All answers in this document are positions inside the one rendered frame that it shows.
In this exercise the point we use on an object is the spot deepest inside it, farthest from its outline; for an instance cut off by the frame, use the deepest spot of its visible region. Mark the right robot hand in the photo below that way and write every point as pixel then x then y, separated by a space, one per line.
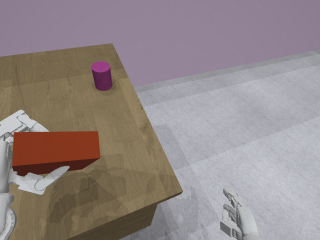
pixel 242 222

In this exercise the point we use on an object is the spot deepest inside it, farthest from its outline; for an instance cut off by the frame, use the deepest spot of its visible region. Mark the table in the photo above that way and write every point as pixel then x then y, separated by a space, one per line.
pixel 113 197

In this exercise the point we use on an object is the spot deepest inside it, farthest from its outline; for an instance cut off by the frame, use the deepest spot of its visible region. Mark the sponge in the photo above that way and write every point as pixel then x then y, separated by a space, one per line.
pixel 43 152

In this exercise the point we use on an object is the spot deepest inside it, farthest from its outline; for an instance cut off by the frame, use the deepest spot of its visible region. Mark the left robot hand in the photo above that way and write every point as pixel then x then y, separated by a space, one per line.
pixel 32 183

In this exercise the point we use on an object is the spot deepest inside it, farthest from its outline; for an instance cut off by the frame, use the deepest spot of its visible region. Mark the robot left forearm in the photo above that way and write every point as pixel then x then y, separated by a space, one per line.
pixel 8 217

